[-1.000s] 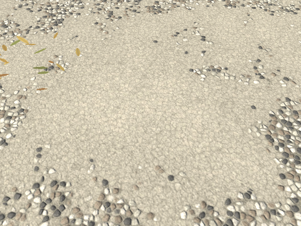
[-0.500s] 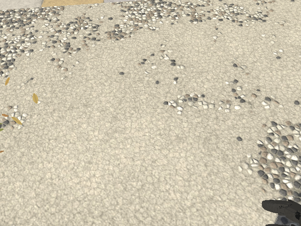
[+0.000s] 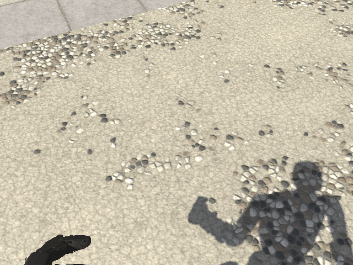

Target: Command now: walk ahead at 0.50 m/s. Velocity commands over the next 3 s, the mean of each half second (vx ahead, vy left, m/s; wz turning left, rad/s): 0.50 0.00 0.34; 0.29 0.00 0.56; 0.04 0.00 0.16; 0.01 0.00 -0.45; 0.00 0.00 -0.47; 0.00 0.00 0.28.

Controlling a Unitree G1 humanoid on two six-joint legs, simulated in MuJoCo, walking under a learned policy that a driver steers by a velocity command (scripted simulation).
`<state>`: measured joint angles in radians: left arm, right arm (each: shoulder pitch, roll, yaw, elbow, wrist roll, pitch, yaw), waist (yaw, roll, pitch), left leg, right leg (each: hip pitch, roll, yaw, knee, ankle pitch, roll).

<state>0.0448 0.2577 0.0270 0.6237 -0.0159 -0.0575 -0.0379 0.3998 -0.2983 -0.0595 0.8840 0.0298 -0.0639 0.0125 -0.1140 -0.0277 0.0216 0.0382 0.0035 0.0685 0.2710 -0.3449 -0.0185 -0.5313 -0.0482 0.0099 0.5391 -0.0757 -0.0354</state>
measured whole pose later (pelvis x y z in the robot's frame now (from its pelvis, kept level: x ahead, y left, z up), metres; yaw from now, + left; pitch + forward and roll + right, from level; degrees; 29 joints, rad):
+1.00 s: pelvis +0.49 +0.09 +0.00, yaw +33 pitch +2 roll +1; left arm 0.06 0.28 0.05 0.71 0.01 -0.06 0.00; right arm 0.25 -0.31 -0.08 0.71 0.02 0.03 -0.04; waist -0.05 -0.03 0.02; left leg -0.22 -0.15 -0.20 0.55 -0.34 0.06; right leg -0.47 0.03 0.09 0.50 -0.05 0.05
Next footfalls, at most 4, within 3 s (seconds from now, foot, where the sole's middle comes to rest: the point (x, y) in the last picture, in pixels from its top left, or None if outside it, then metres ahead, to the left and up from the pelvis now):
0.04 right None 0.18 -0.12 -0.77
0.56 left None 0.43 0.16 -0.77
1.02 right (146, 212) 0.68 0.08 -0.77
1.36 left None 0.48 0.24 -0.77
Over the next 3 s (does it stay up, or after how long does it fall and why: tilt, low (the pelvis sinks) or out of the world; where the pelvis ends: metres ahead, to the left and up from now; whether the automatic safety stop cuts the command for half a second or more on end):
stays up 0.53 0.15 0.00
